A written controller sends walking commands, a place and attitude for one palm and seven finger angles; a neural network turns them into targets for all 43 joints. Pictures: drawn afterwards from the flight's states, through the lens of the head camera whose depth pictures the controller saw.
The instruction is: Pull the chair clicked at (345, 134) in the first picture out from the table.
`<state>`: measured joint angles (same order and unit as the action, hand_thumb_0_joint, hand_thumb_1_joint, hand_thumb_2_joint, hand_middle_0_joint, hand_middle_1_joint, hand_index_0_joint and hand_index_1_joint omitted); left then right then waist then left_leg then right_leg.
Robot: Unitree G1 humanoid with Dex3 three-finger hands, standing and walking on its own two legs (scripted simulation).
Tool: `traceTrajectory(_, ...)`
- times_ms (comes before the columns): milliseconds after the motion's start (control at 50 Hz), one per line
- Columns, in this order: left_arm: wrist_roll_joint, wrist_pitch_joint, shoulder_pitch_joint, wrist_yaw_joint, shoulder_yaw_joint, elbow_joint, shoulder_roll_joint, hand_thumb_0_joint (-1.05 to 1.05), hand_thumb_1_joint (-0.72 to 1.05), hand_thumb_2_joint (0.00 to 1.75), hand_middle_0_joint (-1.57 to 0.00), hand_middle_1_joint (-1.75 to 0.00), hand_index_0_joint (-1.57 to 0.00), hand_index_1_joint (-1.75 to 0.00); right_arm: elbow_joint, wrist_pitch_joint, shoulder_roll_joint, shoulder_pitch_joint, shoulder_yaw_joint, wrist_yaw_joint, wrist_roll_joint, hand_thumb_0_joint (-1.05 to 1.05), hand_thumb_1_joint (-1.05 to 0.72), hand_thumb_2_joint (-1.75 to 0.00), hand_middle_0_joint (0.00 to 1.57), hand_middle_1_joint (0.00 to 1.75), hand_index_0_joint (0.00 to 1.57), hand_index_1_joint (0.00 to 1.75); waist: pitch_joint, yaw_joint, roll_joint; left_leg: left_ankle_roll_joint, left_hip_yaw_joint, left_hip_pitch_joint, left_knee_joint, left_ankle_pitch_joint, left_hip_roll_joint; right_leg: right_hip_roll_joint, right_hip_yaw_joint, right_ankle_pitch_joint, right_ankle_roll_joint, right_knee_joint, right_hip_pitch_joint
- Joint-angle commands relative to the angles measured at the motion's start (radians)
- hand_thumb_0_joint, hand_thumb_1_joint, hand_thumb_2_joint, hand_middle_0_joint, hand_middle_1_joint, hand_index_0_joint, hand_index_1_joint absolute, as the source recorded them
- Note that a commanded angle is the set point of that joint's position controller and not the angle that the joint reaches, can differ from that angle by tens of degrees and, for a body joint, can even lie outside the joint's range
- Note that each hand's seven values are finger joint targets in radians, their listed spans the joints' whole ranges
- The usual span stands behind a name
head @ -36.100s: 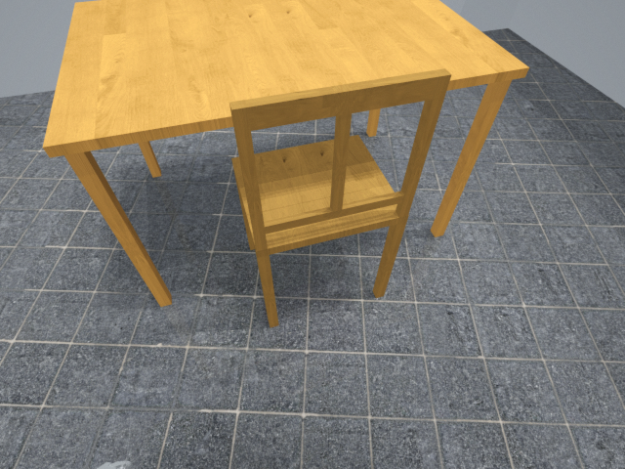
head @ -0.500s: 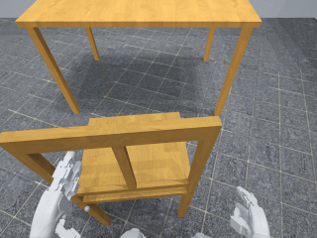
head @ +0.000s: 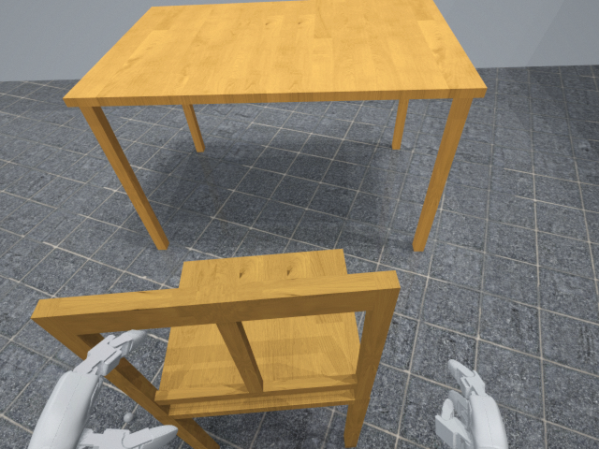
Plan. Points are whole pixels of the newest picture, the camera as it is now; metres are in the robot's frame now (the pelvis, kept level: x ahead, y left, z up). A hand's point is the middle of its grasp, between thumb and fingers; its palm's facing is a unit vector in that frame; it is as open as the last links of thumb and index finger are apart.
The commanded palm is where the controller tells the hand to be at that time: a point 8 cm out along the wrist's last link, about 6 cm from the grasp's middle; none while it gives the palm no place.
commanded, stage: draw the hand back to the body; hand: left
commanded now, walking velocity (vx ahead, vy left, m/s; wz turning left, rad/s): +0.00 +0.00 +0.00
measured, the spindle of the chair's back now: (243, 357) +0.27 +0.12 -0.08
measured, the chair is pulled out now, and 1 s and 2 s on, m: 0.56 0.56 0.56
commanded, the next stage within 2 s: step back with the hand held close in 0.68 s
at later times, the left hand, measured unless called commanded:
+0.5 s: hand (41, 368) +0.16 +0.25 +0.15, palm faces +0.40 -0.71 -0.58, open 6.3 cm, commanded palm +0.13 +0.29 +0.19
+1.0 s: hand (10, 345) +0.17 +0.27 +0.18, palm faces +0.40 -0.76 -0.51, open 7.4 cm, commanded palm +0.11 +0.31 +0.19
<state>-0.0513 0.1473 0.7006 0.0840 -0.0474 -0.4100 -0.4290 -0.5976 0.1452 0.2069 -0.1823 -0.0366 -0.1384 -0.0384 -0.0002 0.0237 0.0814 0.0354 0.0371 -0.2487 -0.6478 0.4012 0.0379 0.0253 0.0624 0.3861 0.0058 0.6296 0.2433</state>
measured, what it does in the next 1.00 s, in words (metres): stands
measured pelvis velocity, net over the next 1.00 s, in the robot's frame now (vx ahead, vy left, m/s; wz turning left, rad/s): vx -0.04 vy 0.01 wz -0.02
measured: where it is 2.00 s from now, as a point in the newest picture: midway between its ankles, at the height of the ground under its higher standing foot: outside the picture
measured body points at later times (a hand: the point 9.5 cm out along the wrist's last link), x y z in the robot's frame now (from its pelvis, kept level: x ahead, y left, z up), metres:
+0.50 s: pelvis +0.00 -0.02 +0.01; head +0.00 -0.07 +0.46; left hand +0.13 +0.29 +0.19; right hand +0.20 -0.23 -0.10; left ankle -0.03 +0.14 -0.72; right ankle -0.03 -0.12 -0.72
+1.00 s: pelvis -0.04 +0.01 +0.02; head -0.02 -0.02 +0.46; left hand +0.14 +0.31 +0.21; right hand +0.13 -0.24 -0.08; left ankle -0.03 +0.14 -0.72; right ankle -0.03 -0.12 -0.72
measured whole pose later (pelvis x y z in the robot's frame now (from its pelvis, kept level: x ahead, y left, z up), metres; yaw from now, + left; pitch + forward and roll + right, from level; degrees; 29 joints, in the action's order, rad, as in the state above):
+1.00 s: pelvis -0.04 +0.01 +0.02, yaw -1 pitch -2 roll -1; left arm -0.05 -0.15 0.51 0.12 -0.41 -0.42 -0.38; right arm -0.64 0.08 0.26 -0.16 0.03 -0.08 -0.03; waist 0.05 0.01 0.08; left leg 0.02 0.01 -0.20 -0.48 0.25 0.03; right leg 0.02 0.04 0.22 0.02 0.44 0.19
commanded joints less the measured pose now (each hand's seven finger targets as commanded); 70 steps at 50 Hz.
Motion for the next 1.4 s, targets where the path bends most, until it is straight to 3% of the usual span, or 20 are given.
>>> traceTrajectory(0, -0.004, -0.169, -0.187, 0.129, -0.387, -0.424, -0.200, 0.00, 0.39, 0.65, -0.13, -0.19, -0.13, -0.19, 0.133, 0.080, 0.092, 0.114, 0.027, -0.003, 0.006, 0.00, -0.90, -0.90, 0.20, 0.30, 0.20, 0.30, -0.174, 0.035, 0.092, -0.034, -0.020, 0.107, 0.115, -0.448, 0.002, 0.032, -0.003, -0.447, -0.035, -0.107, -0.117)
traceTrajectory(280, -0.003, -0.154, -0.330, 0.160, -0.529, -0.514, -0.370, 0.00, 0.90, 0.90, -0.20, -0.30, -0.20, -0.30, 0.077, 0.114, 0.111, 0.114, 0.034, 0.018, -0.015, 0.00, -0.90, -0.90, 0.20, 0.30, 0.20, 0.30, -0.215, 0.042, 0.155, -0.034, -0.025, 0.190, 0.137, -0.588, 0.008, 0.046, 0.001, -0.572, -0.026, -0.120, -0.191)
traceTrajectory(460, -0.001, -0.220, -0.365, 0.105, -0.452, -0.252, -0.195, 0.00, 0.90, 0.90, -0.20, -0.30, -0.20, -0.30, 0.070, 0.099, 0.126, 0.149, 0.057, 0.028, 0.010, 0.00, -0.90, -0.90, 0.20, 0.30, 0.20, 0.30, -0.111, 0.024, -0.098, -0.053, -0.043, 0.186, 0.152, -0.397, 0.007, 0.049, -0.003, -0.512, -0.001, -0.180, -0.130)
traceTrajectory(500, 0.000, -0.226, -0.311, 0.088, -0.419, -0.131, -0.115, 0.00, 0.90, 0.90, -0.20, -0.30, -0.20, -0.30, 0.063, 0.082, 0.113, 0.160, 0.060, 0.034, 0.006, 0.00, -0.90, -0.90, 0.20, 0.30, 0.20, 0.30, -0.043, 0.026, -0.110, -0.054, -0.047, 0.148, 0.167, -0.336, 0.003, 0.047, -0.004, -0.441, 0.000, -0.208, -0.112)
traceTrajectory(560, -0.008, -0.244, -0.263, 0.070, -0.403, -0.048, -0.078, 0.00, 0.90, 0.90, -0.20, -0.30, -0.20, -0.30, 0.071, 0.040, 0.117, 0.184, 0.074, 0.041, 0.006, 0.00, -0.90, -0.90, 0.20, 0.30, 0.20, 0.30, 0.005, 0.032, -0.163, -0.061, -0.045, 0.114, 0.187, -0.292, 0.005, 0.045, -0.014, -0.379, 0.003, -0.230, -0.100)
traceTrajectory(600, -0.009, -0.257, -0.268, 0.060, -0.393, -0.048, -0.073, 0.00, 0.90, 0.90, -0.20, -0.30, -0.20, -0.30, 0.082, 0.025, 0.111, 0.189, 0.069, 0.047, 0.002, 0.00, -0.90, -0.90, 0.20, 0.30, 0.20, 0.30, 0.025, 0.037, -0.100, -0.061, -0.041, 0.099, 0.202, -0.258, 0.002, 0.046, -0.021, -0.313, -0.002, -0.250, -0.092)
traceTrajectory(680, -0.013, -0.291, -0.310, 0.065, -0.458, -0.169, -0.161, 0.00, 0.90, 0.90, -0.20, -0.30, -0.20, -0.30, 0.104, 0.031, 0.112, 0.200, 0.067, 0.039, 0.006, 0.00, -0.90, -0.90, 0.20, 0.30, 0.20, 0.30, -0.008, 0.049, -0.032, -0.058, -0.032, 0.117, 0.220, -0.241, 0.005, 0.044, -0.033, -0.252, -0.013, -0.264, -0.104)
traceTrajectory(760, -0.013, -0.305, -0.315, 0.073, -0.464, -0.219, -0.160, 0.00, 0.90, 0.90, -0.20, -0.30, -0.20, -0.30, 0.114, 0.050, 0.105, 0.189, 0.062, 0.033, 0.005, 0.00, -0.90, -0.90, 0.20, 0.30, 0.20, 0.30, -0.020, 0.047, 0.003, -0.055, -0.038, 0.139, 0.229, -0.238, 0.005, 0.039, -0.036, -0.233, -0.018, -0.276, -0.101)
traceTrajectory(780, -0.010, -0.304, -0.345, 0.068, -0.418, -0.230, -0.128, 0.00, 0.90, 0.90, -0.20, -0.30, -0.20, -0.30, 0.111, 0.054, 0.111, 0.188, 0.059, 0.034, 0.007, 0.00, -0.90, -0.90, 0.20, 0.30, 0.20, 0.30, -0.009, 0.034, 0.015, -0.053, -0.034, 0.138, 0.234, -0.223, 0.004, 0.038, -0.035, -0.217, -0.019, -0.282, -0.093)
traceTrajectory(800, -0.018, -0.347, -0.488, 0.069, -0.577, -0.294, -0.302, 0.00, 0.90, 0.90, -0.20, -0.30, -0.20, -0.30, 0.124, 0.029, 0.142, 0.128, 0.074, 0.041, 0.002, 0.00, -0.90, -0.90, 0.20, 0.30, 0.20, 0.30, 0.105, 0.005, -0.042, -0.068, -0.019, 0.040, 0.199, -0.151, 0.018, 0.087, -0.166, -0.249, -0.024, -0.358, 0.013)
traceTrajectory(840, -0.010, -0.344, -0.345, 0.054, -0.485, -0.154, -0.164, 0.00, 0.90, 0.90, -0.20, -0.30, -0.20, -0.30, 0.111, 0.011, 0.124, 0.128, 0.076, 0.049, 0.007, 0.00, -0.90, -0.90, 0.20, 0.30, 0.20, 0.30, 0.069, -0.006, -0.103, -0.062, -0.009, 0.057, 0.171, -0.126, 0.011, 0.122, -0.171, -0.211, -0.036, -0.368, 0.019)
traceTrajectory(900, -0.007, -0.350, -0.207, 0.052, -0.459, -0.156, -0.117, 0.00, 0.90, 0.90, -0.20, -0.30, -0.20, -0.30, 0.122, -0.011, 0.134, 0.135, 0.083, 0.053, 0.010, 0.00, -0.90, -0.90, 0.20, 0.30, 0.20, 0.30, -0.027, -0.001, -0.016, -0.066, 0.004, 0.058, 0.237, -0.239, 0.039, 0.098, -0.109, -0.281, -0.021, -0.289, -0.058)
traceTrajectory(960, 0.004, -0.344, -0.148, 0.060, -0.471, -0.210, -0.130, 0.00, 0.90, 0.90, -0.20, -0.30, -0.20, -0.30, 0.134, -0.032, 0.137, 0.146, 0.098, 0.054, 0.015, 0.00, -0.90, -0.90, 0.20, 0.30, 0.20, 0.30, -0.110, 0.002, -0.061, -0.067, 0.013, 0.058, 0.242, -0.416, 0.067, 0.078, -0.070, -0.405, -0.005, -0.223, -0.115)
traceTrajectory(1040, 0.009, -0.349, -0.128, 0.074, -0.498, -0.282, -0.164, 0.00, 0.90, 0.90, -0.20, -0.30, -0.20, -0.30, 0.139, -0.033, 0.128, 0.150, 0.102, 0.046, 0.015, 0.00, -0.90, -0.90, 0.20, 0.30, 0.20, 0.30, -0.156, 0.004, -0.029, -0.076, 0.041, 0.048, 0.258, -0.525, 0.105, 0.060, -0.046, -0.401, 0.008, -0.159, -0.119)
traceTrajectory(1080, 0.011, -0.354, -0.125, 0.082, -0.529, -0.312, -0.200, 0.00, 0.90, 0.90, -0.20, -0.30, -0.20, -0.30, 0.129, -0.029, 0.128, 0.153, 0.105, 0.040, 0.016, 0.00, -0.90, -0.90, 0.20, 0.30, 0.20, 0.30, -0.178, 0.002, 0.008, -0.082, 0.049, 0.038, 0.264, -0.529, 0.117, 0.058, -0.047, -0.373, 0.008, -0.135, -0.123)
traceTrajectory(1200, 0.001, -0.355, -0.116, 0.088, -0.508, -0.306, -0.158, 0.00, 0.90, 0.90, -0.20, -0.30, -0.20, -0.30, 0.116, -0.007, 0.114, 0.119, 0.097, 0.036, 0.024, 0.00, -0.90, -0.90, 0.20, 0.30, 0.20, 0.30, -0.138, -0.002, 0.086, -0.095, 0.069, -0.059, 0.269, -0.437, 0.159, 0.050, -0.043, -0.178, 0.006, -0.071, -0.075)
traceTrajectory(1240, 0.002, -0.353, -0.139, 0.088, -0.508, -0.304, -0.158, 0.00, 0.90, 0.90, -0.20, -0.30, -0.20, -0.30, 0.113, -0.004, 0.118, 0.115, 0.097, 0.036, 0.025, 0.00, -0.90, -0.90, 0.20, 0.30, 0.20, 0.30, -0.115, -0.002, 0.058, -0.093, 0.070, -0.112, 0.251, -0.366, 0.159, 0.050, -0.050, -0.200, 0.005, -0.079, -0.077)
traceTrajectory(1300, -0.002, -0.342, -0.157, 0.088, -0.481, -0.279, -0.135, 0.00, 0.90, 0.90, -0.20, -0.30, -0.20, -0.30, 0.117, -0.009, 0.113, 0.102, 0.096, 0.034, 0.018, 0.00, -0.90, -0.90, 0.20, 0.30, 0.20, 0.30, -0.092, -0.010, -0.032, -0.065, 0.039, -0.139, 0.186, -0.198, 0.091, 0.077, -0.113, -0.285, -0.015, -0.168, -0.051)
traceTrajectory(1360, 0.002, -0.336, -0.196, 0.096, -0.479, -0.272, -0.161, 0.00, 0.90, 0.90, -0.20, -0.30, -0.20, -0.30, 0.115, -0.017, 0.107, 0.089, 0.097, 0.035, 0.021, 0.00, -0.90, -0.90, 0.20, 0.30, 0.20, 0.30, -0.074, -0.022, -0.185, -0.039, -0.008, -0.065, 0.040, -0.040, 0.000, 0.173, -0.222, -0.121, -0.066, -0.327, 0.114)
traceTrajectory(1380, -0.001, -0.335, -0.201, 0.104, -0.488, -0.277, -0.179, 0.00, 0.90, 0.90, -0.20, -0.30, -0.20, -0.30, 0.103, -0.020, 0.112, 0.089, 0.101, 0.031, 0.018, 0.00, -0.90, -0.90, 0.20, 0.30, 0.20, 0.30, -0.069, -0.025, -0.172, -0.038, -0.012, -0.030, -0.002, -0.016, -0.007, 0.198, -0.244, -0.054, -0.086, -0.358, 0.173)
